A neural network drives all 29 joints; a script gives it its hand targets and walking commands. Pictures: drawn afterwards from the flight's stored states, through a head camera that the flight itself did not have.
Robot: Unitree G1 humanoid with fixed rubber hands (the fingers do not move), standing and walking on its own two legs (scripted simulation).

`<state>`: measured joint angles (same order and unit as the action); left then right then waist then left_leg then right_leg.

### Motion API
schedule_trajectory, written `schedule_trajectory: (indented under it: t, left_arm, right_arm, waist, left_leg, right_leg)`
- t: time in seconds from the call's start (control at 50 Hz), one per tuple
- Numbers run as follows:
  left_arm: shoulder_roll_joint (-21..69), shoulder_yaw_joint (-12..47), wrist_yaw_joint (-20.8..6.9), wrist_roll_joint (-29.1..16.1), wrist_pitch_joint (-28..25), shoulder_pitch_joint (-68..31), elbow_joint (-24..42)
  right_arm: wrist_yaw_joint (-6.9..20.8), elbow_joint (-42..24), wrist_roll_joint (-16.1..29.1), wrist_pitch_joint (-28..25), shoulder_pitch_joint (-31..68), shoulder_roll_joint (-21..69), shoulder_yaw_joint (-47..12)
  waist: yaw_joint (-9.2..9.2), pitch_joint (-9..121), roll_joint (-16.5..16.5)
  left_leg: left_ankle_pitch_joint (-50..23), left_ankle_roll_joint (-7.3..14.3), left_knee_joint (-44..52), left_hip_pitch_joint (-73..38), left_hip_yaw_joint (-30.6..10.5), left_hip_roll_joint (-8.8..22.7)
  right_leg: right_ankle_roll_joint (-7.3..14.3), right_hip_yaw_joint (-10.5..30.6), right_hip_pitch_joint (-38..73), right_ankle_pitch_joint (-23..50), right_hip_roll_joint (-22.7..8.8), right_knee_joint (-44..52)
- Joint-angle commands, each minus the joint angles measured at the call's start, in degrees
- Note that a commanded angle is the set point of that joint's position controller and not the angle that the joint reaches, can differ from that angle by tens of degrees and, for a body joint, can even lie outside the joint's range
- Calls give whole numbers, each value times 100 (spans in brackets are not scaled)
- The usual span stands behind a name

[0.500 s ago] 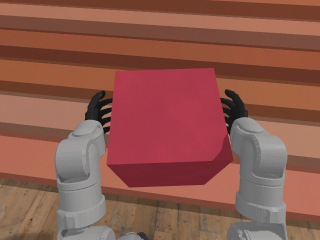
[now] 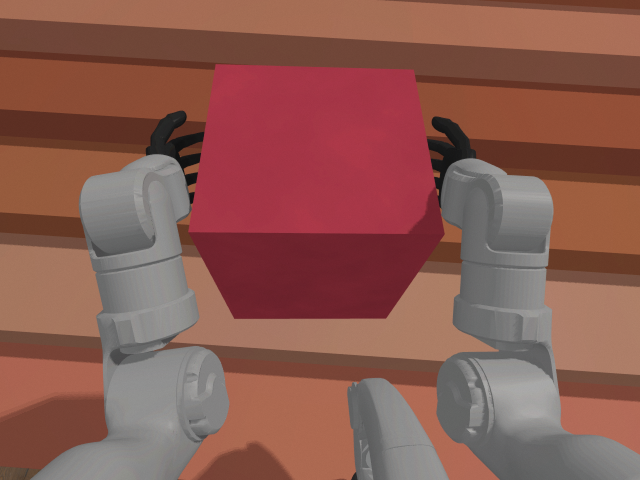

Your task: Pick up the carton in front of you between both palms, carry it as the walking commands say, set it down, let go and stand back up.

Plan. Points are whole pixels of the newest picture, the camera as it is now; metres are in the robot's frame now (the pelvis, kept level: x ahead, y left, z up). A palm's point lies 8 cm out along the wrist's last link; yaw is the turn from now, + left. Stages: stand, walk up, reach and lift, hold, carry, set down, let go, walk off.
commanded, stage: carry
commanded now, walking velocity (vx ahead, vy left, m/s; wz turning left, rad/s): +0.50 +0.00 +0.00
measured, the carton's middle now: (313, 209) +0.41 -0.03 +0.08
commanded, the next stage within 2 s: none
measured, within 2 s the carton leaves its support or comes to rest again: neither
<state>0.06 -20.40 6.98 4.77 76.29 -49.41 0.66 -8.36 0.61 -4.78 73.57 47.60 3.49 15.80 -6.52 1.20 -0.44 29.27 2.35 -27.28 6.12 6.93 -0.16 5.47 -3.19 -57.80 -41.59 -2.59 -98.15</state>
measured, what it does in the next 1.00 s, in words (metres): climbs: right foot 0.11 m higher, then left foot 0.11 m higher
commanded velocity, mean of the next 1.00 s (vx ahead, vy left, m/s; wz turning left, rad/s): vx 0.50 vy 0.00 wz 0.00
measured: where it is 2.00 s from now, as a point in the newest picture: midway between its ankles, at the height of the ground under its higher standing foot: (343, 26)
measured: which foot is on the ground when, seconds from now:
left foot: down 0.00-0.10, up 0.12-0.48, down 0.50-0.94, up 0.96-1.00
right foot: up 0.00-0.06, down 0.08-0.50, up 0.52-0.86, down 0.88-1.00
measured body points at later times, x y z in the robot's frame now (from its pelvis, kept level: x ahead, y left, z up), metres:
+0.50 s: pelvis +0.42 -0.09 +0.16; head +0.48 -0.10 +0.60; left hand +0.79 +0.11 +0.31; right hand +0.82 -0.20 +0.30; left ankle +0.58 -0.05 -0.50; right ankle +0.24 -0.11 -0.55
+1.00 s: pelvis +0.76 -0.18 +0.28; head +0.79 -0.16 +0.73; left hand +1.15 -0.01 +0.42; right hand +1.17 -0.31 +0.43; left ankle +0.60 -0.04 -0.34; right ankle +0.80 -0.26 -0.39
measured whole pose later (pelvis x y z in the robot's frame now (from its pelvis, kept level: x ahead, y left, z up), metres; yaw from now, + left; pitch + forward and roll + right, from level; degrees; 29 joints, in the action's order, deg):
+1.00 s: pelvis +0.76 -0.18 +0.28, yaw -3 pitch +6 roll -4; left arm -0.1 -14.1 8.0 4.8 75.6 -50.7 -12.4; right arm -6.7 14.6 -3.0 75.9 52.4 -3.2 18.3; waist 5.6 2.2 1.4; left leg 15.3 2.4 -73.0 23.0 -5.0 1.6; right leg 6.9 -10.9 -37.3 -25.2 1.6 -56.1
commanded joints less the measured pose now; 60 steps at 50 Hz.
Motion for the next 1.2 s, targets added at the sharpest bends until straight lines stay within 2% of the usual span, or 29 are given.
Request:
schedule_trajectory:
  t: [0.0, 0.02, 0.04, 0.06, 0.08, 0.1, 0.12, 0.16, 0.26, 0.38, 0.42, 0.46, 0.48, 0.5, 0.52, 0.54, 0.56, 0.64, 0.7, 0.78, 0.82, 0.86, 0.9, 0.92, 0.94, 0.96, 0.98, 1.06, 1.18]
  left_arm:
    - [5781, 3692, -965, -1611, -161, -3251, -283]
    - [5572, 3625, -943, -1486, -210, -3064, -235]
    - [5257, 3584, -905, -1320, -274, -2943, 10]
    - [5158, 3614, -877, -1363, -350, -2834, 316]
    - [5213, 3871, -871, -1454, -492, -3237, 756]
    - [5230, 4002, -836, -1582, -577, -3142, 756]
    - [5628, 4268, -868, -1924, -561, -2951, 969]
    - [5947, 4755, -972, -2361, -668, -3320, 1741]
    - [6303, 5540, -1275, -3146, -784, -3344, 2117]
    - [6084, 5540, -1665, -3603, -774, -3650, 1230]
    - [5997, 5229, -1724, -3587, -734, -3836, 797]
    - [5908, 4960, -1751, -3432, -630, -3752, 451]
    - [5843, 4842, -1764, -3369, -545, -3932, 393]
    - [5824, 4667, -1748, -3132, -406, -3936, 198]
    - [5485, 4332, -1682, -2881, -309, -3303, -314]
    - [5331, 4077, -1615, -2633, -232, -3168, -150]
    - [5344, 3914, -1541, -2462, -155, -3564, -101]
    - [4544, 2826, -1215, -1384, -53, -3091, -765]
    - [4511, 2411, -1103, -1041, -62, -3189, -1406]
    - [4594, 2260, -952, -894, -63, -3589, -1768]
    - [4958, 2424, -926, -1058, -41, -3743, -1854]
    - [5411, 2782, -944, -1484, -9, -4046, -1712]
    - [5888, 3181, -973, -1948, 14, -4598, -1212]
    - [6178, 3401, -1015, -2296, 5, -4558, -963]
    - [6422, 3679, -1047, -2696, -50, -4614, -757]
    - [6473, 3770, -1049, -2848, -129, -4515, -529]
    - [6550, 3840, -1068, -2967, -201, -4795, -43]
    - [6823, 4460, -1207, -3719, -296, -5957, 1406]
    - [6009, 4330, -1360, -3526, -93, -4924, 857]
  right_arm:
    - [1414, -887, 2842, -9, 4294, 5745, -3927]
    - [1453, -1149, 3039, -51, 4537, 5889, -4064]
    - [1475, -1224, 3159, -111, 4511, 5960, -4209]
    - [1510, -1537, 3369, -208, 4754, 6103, -4430]
    - [1548, -1945, 3359, -264, 5207, 6101, -4479]
    - [1553, -1766, 3271, -186, 4760, 6165, -4435]
    - [1483, -1763, 3025, -187, 4481, 5641, -4349]
    - [1368, -1846, 2703, -275, 3890, 5470, -4131]
    - [1102, -1661, 1651, -513, 2760, 5084, -4060]
    - [908, -972, 885, -642, 2498, 4239, -3519]
    - [848, -726, 682, -568, 2564, 3933, -3246]
    - [905, -584, 903, -405, 2812, 4142, -3445]
    - [953, -513, 1111, -348, 2739, 4219, -3516]
    - [1019, -170, 1231, -305, 2766, 4431, -3604]
    - [1122, 139, 1553, -178, 2536, 4584, -3732]
    - [1206, -249, 2062, -110, 3028, 4997, -4092]
    - [1292, -405, 2486, -9, 3742, 5404, -4220]
    - [1598, -320, 3626, 144, 5414, 6148, -4359]
    - [1706, 319, 3701, 102, 5733, 6208, -3840]
    - [1856, 1217, 3548, 55, 5528, 6326, -3108]
    - [1869, 1587, 3276, 49, 5137, 6371, -2740]
    - [1808, 1652, 3046, 90, 4930, 6326, -2496]
    - [1657, 1160, 2768, 152, 5104, 6126, -2382]
    - [1556, 884, 2583, 165, 4955, 5908, -2372]
    - [1479, 694, 2393, 183, 4756, 5918, -2388]
    - [1390, 795, 2194, 198, 4331, 5752, -2311]
    - [1312, 523, 2025, 179, 4267, 5657, -2371]
    - [996, -408, 1437, 105, 4375, 4793, -2314]
    - [767, -379, 907, 139, 3712, 4092, -2661]
  waist:
    - [-812, 1764, 678]
    - [-222, 2124, 38]
    - [579, 2885, 380]
    - [1990, 3677, 1323]
    - [2483, 3844, -302]
    - [1594, 5528, -2536]
    - [1575, 5419, -1089]
    - [1293, 4364, -268]
    - [1648, 3307, -166]
    - [1480, 2979, -514]
    - [939, 2769, -134]
    - [-54, 3368, -911]
    - [-826, 3581, -32]
    - [-64, 3963, 1768]
    - [-42, 4648, 822]
    - [-22, 4101, 122]
    - [118, 2693, -556]
    - [370, 2112, -876]
    - [40, 1850, -143]
    - [273, 1550, 123]
    - [300, 1467, 604]
    - [601, 1992, 1193]
    - [1300, 3288, 1133]
    - [1875, 3577, 931]
    - [1234, 3646, -606]
    - [1576, 4396, -1377]
    - [1635, 4549, -845]
    - [1295, 3088, -20]
    - [1562, 2918, -405]
  left_leg:
    - [-8593, 919, -545, -5824, -1957, 1830]
    - [-8654, 538, -440, -3669, -1054, 1311]
    - [-8291, 377, -479, -1336, -410, 874]
    - [-9453, 326, -1829, 1070, -265, 970]
    - [-3378, -180, -5067, 2462, -320, -198]
    - [-564, -281, -7680, 3016, -1661, -1305]
    - [-981, -23, -8001, 2770, -2379, -1077]
    - [-1039, -149, -7482, 3616, -1715, -523]
    - [-175, 177, -7335, 5560, -582, -183]
    - [66, 456, -5516, 6301, 186, -189]
    - [-1028, 503, -2693, 2701, 872, -773]
    - [-2803, 500, -1776, -167, 466, -730]
    - [-4111, 898, -225, -1398, -286, -327]
    - [-7610, 1998, -657, -2648, -3032, 1476]
    - [-5623, 2568, -377, -2655, -4404, 1901]
    - [-3480, 2338, -40, -2210, -4599, 1819]
    - [-3458, 1716, 208, -1152, -3767, 1293]
    - [-2596, 1388, 463, -172, -3148, 1329]
    - [-2988, 1568, 658, -810, -3030, 1469]
    - [-2260, 1172, 1383, -579, -1963, 1119]
    - [-3552, 1046, 1718, 416, -847, 930]
    - [-7771, 859, 1029, 356, -117, 925]
    - [-10100, 354, -2008, -486, 80, 683]
    - [-8340, 142, -3653, 296, -145, 519]
    - [-1319, -123, -5429, 2773, -594, -194]
    - [-836, -107, -7655, 3961, -1519, -867]
    - [-900, 111, -8363, 4594, -1753, -635]
    - [-723, 451, -7586, 5484, -1332, -24]
    - [167, 560, -6746, 6969, -308, 335]
  right_leg:
    - [187, 36, -4833, -1654, -153, 622]
    - [241, -151, -1717, -425, -107, 3589]
    - [151, -919, 2386, 2416, 421, 5046]
    - [180, -1448, 6237, 3526, 1241, 4469]
    - [625, 1347, 7100, 4391, 331, 6154]
    - [1715, 5290, 8184, 7705, -1694, 6651]
    - [1540, 4462, 8092, 8259, -1314, 6006]
    - [961, 3668, 7597, 7167, -1250, 6181]
    - [630, 2423, 8262, 7230, -752, 6760]
    - [419, 1772, 8843, 9231, -661, 7064]
    - [175, 549, 6090, 10881, -322, 7447]
    - [-64, 437, 4919, 11486, -706, 5851]
    - [-471, -67, 4260, 8819, -104, 3158]
    - [-821, 469, 2485, 1932, 1128, 368]
    - [-574, 1371, 1860, 2040, 1064, -1252]
    - [-318, 1344, 1151, 2055, 817, -1479]
    - [-115, 988, 1017, 2196, 579, -712]
    - [-69, 474, 478, 1919, 239, -300]
    - [29, 172, -1057, 1769, 126, -1215]
    - [-16, -99, -870, 1837, -310, 471]
    - [59, -550, 801, 2338, -249, 2126]
    - [310, -1042, 2322, 2753, 260, 3126]
    - [379, -982, 4011, 3476, 665, 4987]
    - [223, -460, 5344, 4078, 620, 6719]
    - [852, 1826, 7458, 9076, -999, 6248]
    - [1604, 3543, 8460, 10997, -1560, 6148]
    - [1817, 3882, 8359, 8477, -1508, 6390]
    - [837, 2723, 7441, 4530, -1326, 7030]
    - [893, 1761, 8677, 6584, -1283, 7347]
